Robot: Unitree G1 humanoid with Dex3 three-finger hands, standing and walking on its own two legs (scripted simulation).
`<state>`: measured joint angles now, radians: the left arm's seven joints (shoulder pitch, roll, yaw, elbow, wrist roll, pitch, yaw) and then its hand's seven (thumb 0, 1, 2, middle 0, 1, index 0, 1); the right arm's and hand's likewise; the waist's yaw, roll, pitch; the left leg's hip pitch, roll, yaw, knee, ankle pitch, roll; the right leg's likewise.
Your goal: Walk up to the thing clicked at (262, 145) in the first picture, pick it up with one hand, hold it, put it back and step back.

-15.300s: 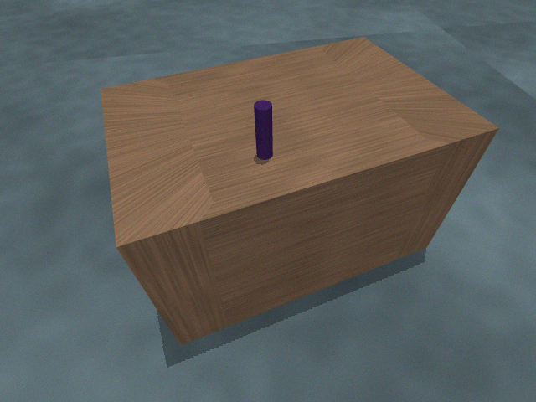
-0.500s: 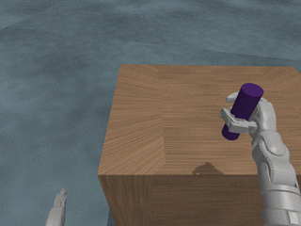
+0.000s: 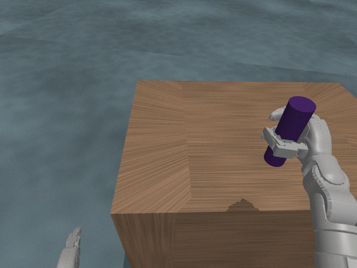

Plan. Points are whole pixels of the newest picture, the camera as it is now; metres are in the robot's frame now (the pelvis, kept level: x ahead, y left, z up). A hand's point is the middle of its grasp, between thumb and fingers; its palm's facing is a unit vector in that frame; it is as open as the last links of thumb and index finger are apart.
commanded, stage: hold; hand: right
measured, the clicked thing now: (286, 135) +0.34 -0.19 +0.18
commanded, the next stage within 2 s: none
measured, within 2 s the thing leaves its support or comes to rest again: neither
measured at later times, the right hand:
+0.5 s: hand (280, 134) +0.34 -0.17 +0.18, palm faces +0.08 +1.00 -0.01, open 6.0 cm
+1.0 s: hand (279, 134) +0.34 -0.17 +0.19, palm faces +0.08 +1.00 -0.01, open 6.0 cm
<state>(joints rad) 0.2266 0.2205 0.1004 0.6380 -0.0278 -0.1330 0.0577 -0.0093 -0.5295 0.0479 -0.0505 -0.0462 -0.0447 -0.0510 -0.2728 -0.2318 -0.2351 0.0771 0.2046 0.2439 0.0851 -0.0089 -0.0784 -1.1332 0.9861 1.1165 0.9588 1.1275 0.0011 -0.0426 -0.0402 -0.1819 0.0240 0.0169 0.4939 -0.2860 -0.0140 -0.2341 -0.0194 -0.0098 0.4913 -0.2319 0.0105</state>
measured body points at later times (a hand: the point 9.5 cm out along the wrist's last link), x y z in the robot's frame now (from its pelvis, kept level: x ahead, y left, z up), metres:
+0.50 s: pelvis +0.00 +0.00 +0.00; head -0.02 +0.02 +0.45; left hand +0.17 +0.26 -0.08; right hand +0.33 -0.22 +0.19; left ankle -0.01 +0.13 -0.74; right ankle +0.02 -0.13 -0.74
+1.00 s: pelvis +0.00 +0.00 +0.00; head -0.03 +0.03 +0.45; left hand +0.17 +0.26 -0.08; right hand +0.33 -0.22 +0.19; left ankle -0.01 +0.13 -0.74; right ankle +0.02 -0.13 -0.74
